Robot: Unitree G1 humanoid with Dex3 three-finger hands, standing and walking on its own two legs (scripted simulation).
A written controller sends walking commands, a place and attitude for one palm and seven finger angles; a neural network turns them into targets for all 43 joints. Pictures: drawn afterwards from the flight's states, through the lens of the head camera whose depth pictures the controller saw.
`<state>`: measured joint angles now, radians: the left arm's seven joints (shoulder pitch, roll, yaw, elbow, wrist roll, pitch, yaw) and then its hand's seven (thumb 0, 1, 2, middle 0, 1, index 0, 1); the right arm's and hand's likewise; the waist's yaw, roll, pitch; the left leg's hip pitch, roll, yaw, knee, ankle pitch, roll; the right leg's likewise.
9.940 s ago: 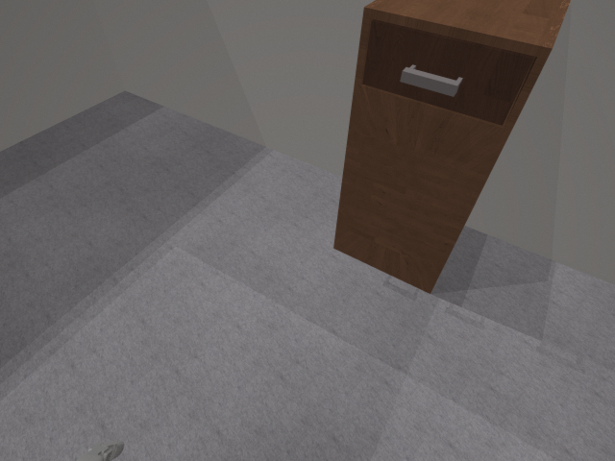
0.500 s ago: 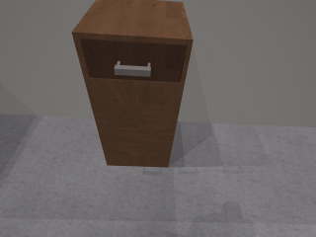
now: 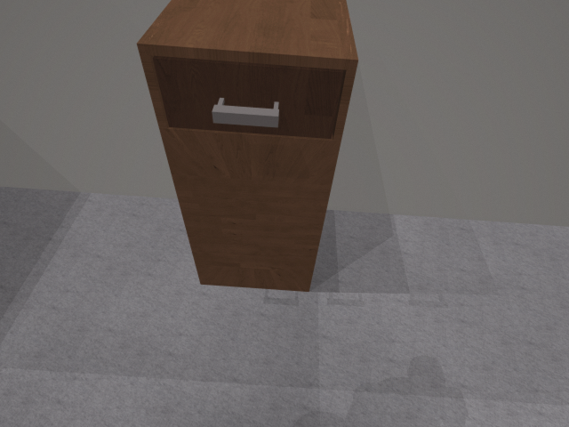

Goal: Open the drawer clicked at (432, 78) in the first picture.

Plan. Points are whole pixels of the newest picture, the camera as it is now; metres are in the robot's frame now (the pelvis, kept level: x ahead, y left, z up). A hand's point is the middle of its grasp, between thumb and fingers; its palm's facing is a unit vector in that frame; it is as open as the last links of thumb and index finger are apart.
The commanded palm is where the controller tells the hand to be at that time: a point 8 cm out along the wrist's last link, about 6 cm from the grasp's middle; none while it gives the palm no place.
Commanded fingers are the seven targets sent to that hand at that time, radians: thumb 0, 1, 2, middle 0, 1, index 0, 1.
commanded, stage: look again from close up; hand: left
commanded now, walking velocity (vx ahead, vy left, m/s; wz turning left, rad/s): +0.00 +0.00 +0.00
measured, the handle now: (247, 110) +0.71 +0.13 +0.06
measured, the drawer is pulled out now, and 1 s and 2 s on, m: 0.00 0.00 0.00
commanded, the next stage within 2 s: shuffle to correct the standing spot in 0.30 s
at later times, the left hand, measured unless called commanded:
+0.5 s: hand out of the picture -0.01 +0.15 -0.18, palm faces +0.01 -0.99 -0.13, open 7.4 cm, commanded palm none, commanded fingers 0.00 0.90 0.90 -0.20 -0.30 -0.20 -0.30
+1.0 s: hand out of the picture +0.06 +0.10 -0.18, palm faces +0.09 -0.99 -0.12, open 7.3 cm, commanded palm none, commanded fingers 0.00 0.90 0.90 -0.20 -0.30 -0.20 -0.30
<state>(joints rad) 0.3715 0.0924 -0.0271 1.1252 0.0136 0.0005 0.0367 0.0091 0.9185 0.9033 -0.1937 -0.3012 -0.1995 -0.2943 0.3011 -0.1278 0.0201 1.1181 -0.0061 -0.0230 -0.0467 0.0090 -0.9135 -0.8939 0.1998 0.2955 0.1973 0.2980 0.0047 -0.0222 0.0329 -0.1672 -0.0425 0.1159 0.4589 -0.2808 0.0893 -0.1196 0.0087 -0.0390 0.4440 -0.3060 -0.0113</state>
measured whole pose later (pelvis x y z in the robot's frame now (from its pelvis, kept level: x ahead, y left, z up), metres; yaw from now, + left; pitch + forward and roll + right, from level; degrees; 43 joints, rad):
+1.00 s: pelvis +0.10 -0.05 +0.00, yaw +1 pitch +0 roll -1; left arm 0.38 0.12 0.02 1.09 0.03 -0.05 0.03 0.01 0.92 0.90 -0.19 -0.30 -0.20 -0.29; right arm 0.31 -0.14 -0.03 1.11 -0.02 0.00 0.00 0.01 -0.91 -0.89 0.20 0.30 0.20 0.30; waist 0.01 -0.04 0.02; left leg -0.45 0.05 0.09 1.04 -0.43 0.04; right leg -0.15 0.01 -0.12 0.44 -0.29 -0.05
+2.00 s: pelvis +0.19 -0.09 +0.00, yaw +3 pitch -1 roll +2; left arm 0.17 0.19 0.05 0.96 0.04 0.02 0.04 0.00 0.91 0.90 -0.20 -0.30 -0.21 -0.30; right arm 0.19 -0.19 -0.06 0.99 -0.01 0.05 0.00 0.00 -0.91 -0.89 0.20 0.30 0.19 0.30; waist 0.02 -0.05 0.05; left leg -0.33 0.01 0.06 0.82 -0.44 -0.04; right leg -0.35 -0.10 -0.11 0.48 -0.12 -0.01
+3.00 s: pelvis +0.19 -0.08 -0.01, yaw +1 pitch -2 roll -1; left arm 0.31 0.16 0.01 1.03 0.02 0.00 0.05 0.01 0.93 0.90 -0.20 -0.30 -0.20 -0.29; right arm 0.22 -0.17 -0.02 1.03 -0.01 0.00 -0.04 0.01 -0.92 -0.89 0.20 0.30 0.20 0.30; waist 0.00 0.01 -0.01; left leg -0.15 0.05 0.07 0.55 -0.35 0.00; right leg -0.14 -0.05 -0.07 0.52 -0.33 0.03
